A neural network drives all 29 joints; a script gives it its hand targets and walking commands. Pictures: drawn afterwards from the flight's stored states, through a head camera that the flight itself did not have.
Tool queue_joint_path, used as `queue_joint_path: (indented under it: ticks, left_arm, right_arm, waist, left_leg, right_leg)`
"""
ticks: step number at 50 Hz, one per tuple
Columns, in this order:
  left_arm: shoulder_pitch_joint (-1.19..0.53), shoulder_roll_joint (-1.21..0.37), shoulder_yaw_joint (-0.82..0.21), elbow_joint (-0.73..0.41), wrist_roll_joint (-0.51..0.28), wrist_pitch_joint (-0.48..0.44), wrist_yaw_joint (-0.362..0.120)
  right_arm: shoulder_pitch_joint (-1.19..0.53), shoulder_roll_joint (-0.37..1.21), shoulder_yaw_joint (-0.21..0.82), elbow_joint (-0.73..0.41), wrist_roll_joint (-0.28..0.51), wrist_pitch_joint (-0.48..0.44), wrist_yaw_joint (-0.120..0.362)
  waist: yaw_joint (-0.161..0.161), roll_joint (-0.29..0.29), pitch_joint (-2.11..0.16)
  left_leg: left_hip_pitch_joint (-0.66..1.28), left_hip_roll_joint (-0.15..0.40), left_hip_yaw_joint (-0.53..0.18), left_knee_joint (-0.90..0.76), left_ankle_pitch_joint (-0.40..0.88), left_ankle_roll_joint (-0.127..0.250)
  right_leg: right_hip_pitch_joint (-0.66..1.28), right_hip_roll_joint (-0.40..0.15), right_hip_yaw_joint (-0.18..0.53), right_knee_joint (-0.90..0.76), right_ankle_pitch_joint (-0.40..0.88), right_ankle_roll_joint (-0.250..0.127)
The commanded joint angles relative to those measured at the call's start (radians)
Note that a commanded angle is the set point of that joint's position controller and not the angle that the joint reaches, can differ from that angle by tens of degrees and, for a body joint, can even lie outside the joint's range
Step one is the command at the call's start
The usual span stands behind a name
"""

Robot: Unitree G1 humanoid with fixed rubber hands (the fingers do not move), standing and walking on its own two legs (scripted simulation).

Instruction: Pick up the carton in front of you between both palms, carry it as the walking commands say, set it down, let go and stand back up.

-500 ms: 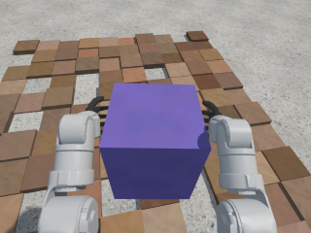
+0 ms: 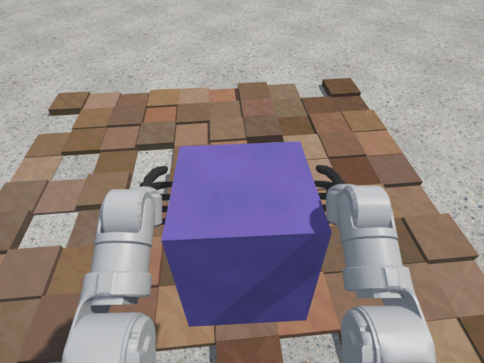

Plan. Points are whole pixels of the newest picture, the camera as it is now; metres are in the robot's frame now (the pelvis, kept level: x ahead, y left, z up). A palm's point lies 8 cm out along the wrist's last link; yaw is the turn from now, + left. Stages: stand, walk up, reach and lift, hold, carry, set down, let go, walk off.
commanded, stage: carry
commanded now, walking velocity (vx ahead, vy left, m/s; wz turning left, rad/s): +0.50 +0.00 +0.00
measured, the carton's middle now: (244, 234) +0.34 +0.00 +0.03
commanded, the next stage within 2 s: none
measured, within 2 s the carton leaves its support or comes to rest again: neither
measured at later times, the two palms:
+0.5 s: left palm (183, 116) +0.61 +0.14 +0.09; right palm (317, 127) +0.57 -0.16 +0.09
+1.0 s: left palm (193, 35) +0.91 +0.14 +0.15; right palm (298, 32) +0.93 -0.15 +0.15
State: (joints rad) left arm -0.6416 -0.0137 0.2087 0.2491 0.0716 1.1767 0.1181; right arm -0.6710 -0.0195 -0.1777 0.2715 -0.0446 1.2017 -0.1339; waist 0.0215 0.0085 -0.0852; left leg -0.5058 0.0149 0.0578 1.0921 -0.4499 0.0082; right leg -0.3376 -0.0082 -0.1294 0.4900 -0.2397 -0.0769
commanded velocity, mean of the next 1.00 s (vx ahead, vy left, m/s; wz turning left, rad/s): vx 0.50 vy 0.00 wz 0.00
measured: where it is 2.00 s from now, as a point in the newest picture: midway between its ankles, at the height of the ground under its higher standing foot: (233, 182)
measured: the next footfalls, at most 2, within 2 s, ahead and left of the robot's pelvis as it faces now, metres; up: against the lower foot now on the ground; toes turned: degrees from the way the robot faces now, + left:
left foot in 0.26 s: +0.36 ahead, +0.11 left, +0.02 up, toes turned +3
right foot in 0.66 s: +0.54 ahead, -0.12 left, +0.02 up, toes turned -10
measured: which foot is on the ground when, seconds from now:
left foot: up 0.00-0.24, down 0.26-0.68, up 0.70-1.00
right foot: down 0.00-0.32, up 0.34-0.64, down 0.66-1.00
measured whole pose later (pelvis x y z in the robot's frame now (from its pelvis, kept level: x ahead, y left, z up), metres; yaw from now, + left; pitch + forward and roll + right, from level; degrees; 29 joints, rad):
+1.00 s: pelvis +0.58 -0.02 +0.02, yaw -1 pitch +5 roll -1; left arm -0.64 -0.01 0.16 0.16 0.04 1.20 0.13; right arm -0.63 -0.02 -0.19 0.14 -0.06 1.23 -0.11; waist 0.08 0.02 -0.13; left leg -0.62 0.08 0.05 0.67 -0.09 0.01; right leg -0.16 -0.01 -0.18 0.39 -0.31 -0.03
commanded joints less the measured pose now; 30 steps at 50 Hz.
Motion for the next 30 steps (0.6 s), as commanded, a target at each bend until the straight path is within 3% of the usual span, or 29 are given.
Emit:
queue_joint_path:
  ticks: [1, 3, 6, 11, 12, 13, 14, 15, 16, 17, 18, 19, 20, 22, 24, 27, 30]
  left_arm:
    - [-0.866, -1.135, -0.599, -0.254, -0.494, -0.029, -0.239]
    - [-0.839, -1.126, -0.615, -0.286, -0.503, -0.022, -0.235]
    - [-0.754, -1.092, -0.622, -0.291, -0.492, -0.002, -0.235]
    - [-0.621, -1.094, -0.648, -0.281, -0.46, 0.031, -0.256]
    - [-0.597, -1.096, -0.653, -0.283, -0.457, 0.033, -0.26]
    - [-0.586, -1.106, -0.662, -0.292, -0.454, 0.036, -0.263]
    - [-0.562, -1.11, -0.669, -0.298, -0.45, 0.04, -0.268]
    - [-0.59, -1.137, -0.678, -0.322, -0.452, 0.049, -0.274]
    - [-0.556, -1.141, -0.687, -0.347, -0.452, 0.055, -0.284]
    - [-0.543, -1.164, -0.707, -0.374, -0.458, 0.055, -0.294]
    - [-0.502, -1.175, -0.704, -0.382, -0.447, 0.045, -0.297]
    - [-0.448, -1.176, -0.697, -0.407, -0.436, 0.034, -0.295]
    - [-0.401, -1.178, -0.704, -0.441, -0.421, 0.025, -0.291]
    - [-0.288, -1.169, -0.731, -0.488, -0.387, 0.01, -0.278]
    - [-0.143, -1.139, -0.763, -0.518, -0.333, -0.008, -0.258]
    - [-0.044, -1.093, -0.796, -0.547, -0.278, -0.027, -0.241]
    - [-0.016, -1.062, -0.801, -0.559, -0.288, -0.023, -0.248]
  right_arm:
    - [-0.795, 1.191, 0.57, -0.225, 0.428, -0.054, 0.2]
    - [-0.771, 1.175, 0.582, -0.26, 0.417, -0.052, 0.184]
    - [-0.694, 1.135, 0.585, -0.278, 0.387, -0.036, 0.172]
    - [-0.57, 1.097, 0.585, -0.284, 0.327, 0.001, 0.194]
    - [-0.541, 1.092, 0.584, -0.287, 0.317, 0.008, 0.202]
    - [-0.515, 1.088, 0.585, -0.29, 0.306, 0.014, 0.21]
    - [-0.477, 1.092, 0.588, -0.288, 0.299, 0.017, 0.218]
    - [-0.438, 1.074, 0.578, -0.28, 0.277, 0.008, 0.221]
    - [-0.358, 1.087, 0.589, -0.283, 0.269, -0.006, 0.226]
    - [-0.338, 1.124, 0.608, -0.316, 0.28, -0.01, 0.232]
    - [-0.326, 1.148, 0.63, -0.385, 0.293, -0.012, 0.236]
    - [-0.35, 1.176, 0.662, -0.465, 0.314, -0.017, 0.24]
    - [-0.364, 1.198, 0.693, -0.531, 0.332, -0.024, 0.243]
    - [-0.335, 1.207, 0.751, -0.626, 0.36, -0.032, 0.251]
    - [-0.215, 1.182, 0.786, -0.653, 0.365, -0.031, 0.273]
    - [-0.096, 1.157, 0.81, -0.621, 0.379, -0.035, 0.314]
    - [-0.068, 1.075, 0.819, -0.619, 0.388, -0.031, 0.326]
  waist:
    - [0.018, -0.125, -0.372]
    - [0.031, -0.141, -0.389]
    - [0.052, -0.146, -0.396]
    - [0.096, -0.107, -0.289]
    - [0.068, -0.11, -0.259]
    - [0.045, -0.134, -0.257]
    - [-0.002, -0.152, -0.297]
    - [-0.064, -0.041, -0.437]
    - [-0.122, 0.166, -0.602]
    - [-0.093, 0.291, -0.602]
    - [-0.074, 0.191, -0.574]
    - [-0.067, 0.078, -0.534]
    - [-0.056, 0.017, -0.496]
    - [-0.047, 0.051, -0.441]
    - [-0.046, 0.099, -0.421]
    - [-0.043, 0.172, -0.373]
    - [-0.038, 0.166, -0.317]
  left_leg:
    - [-0.198, 0.038, -0.016, -0.106, 0.066, -0.015]
    - [-0.188, 0.028, 0.005, -0.148, 0.143, -0.014]
    - [-0.276, 0.025, 0.019, -0.2, 0.298, -0.005]
    - [-0.273, -0.009, 0.073, -0.483, 0.447, 0.015]
    - [-0.165, -0.036, 0.131, -0.563, 0.393, 0.022]
    - [-0.027, -0.049, 0.146, -0.604, 0.423, 0.042]
    - [0.145, -0.068, 0.165, -0.649, 0.467, 0.056]
    - [0.575, 0.033, 0.032, -0.551, 0.519, 0.157]
    - [0.885, 0.212, -0.306, -0.614, 0.508, 0.274]
    - [0.969, 0.322, -0.506, -0.663, 0.76, 0.302]
    - [0.968, 0.324, -0.481, -0.648, 0.799, 0.289]
    - [0.912, 0.327, -0.441, -0.653, 0.813, 0.253]
    - [0.828, 0.315, -0.394, -0.69, 0.741, 0.209]
    - [0.687, 0.277, -0.295, -0.755, 0.578, 0.158]
    - [0.623, 0.264, -0.222, -0.791, 0.55, 0.16]
    - [0.558, 0.241, -0.142, -0.821, 0.517, 0.146]
    - [0.425, 0.211, -0.052, -0.816, 0.358, 0.111]
  right_leg:
    - [0.447, -0.28, 0.33, -0.196, 0.24, -0.107]
    - [0.474, -0.247, 0.254, -0.147, 0.378, -0.111]
    - [0.58, -0.215, 0.202, -0.081, 0.569, -0.105]
    - [0.611, -0.171, 0.167, -0.042, 0.623, -0.091]
    - [0.531, -0.185, 0.147, -0.071, 0.696, -0.075]
    - [0.471, -0.187, 0.121, -0.037, 0.803, -0.05]
    - [0.424, -0.173, 0.077, 0.05, 0.864, -0.014]
    - [0.152, -0.143, 0.068, 0.301, 0.805, 0.061]
    - [-0.145, -0.05, 0.025, 0.654, 0.491, 0.125]
    - [-0.334, 0.07, 0.065, 0.803, -0.24, 0.12]
    - [-0.413, 0.033, 0.135, 0.877, -0.265, 0.095]
    - [-0.445, -0.007, 0.152, 0.841, -0.234, 0.077]
    - [-0.416, -0.044, 0.165, 0.747, -0.197, 0.072]
    - [-0.319, -0.051, 0.13, 0.511, -0.185, 0.083]
    - [-0.239, -0.011, 0.067, 0.31, -0.244, 0.095]
    - [-0.173, -0.007, 0.009, 0.139, -0.03, 0.096]
    - [0.014, 0.006, -0.058, -0.019, 0.1, 0.089]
